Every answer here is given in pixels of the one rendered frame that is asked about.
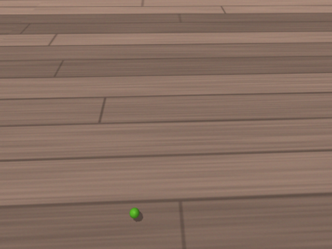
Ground ball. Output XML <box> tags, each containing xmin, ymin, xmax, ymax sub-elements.
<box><xmin>130</xmin><ymin>207</ymin><xmax>140</xmax><ymax>218</ymax></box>

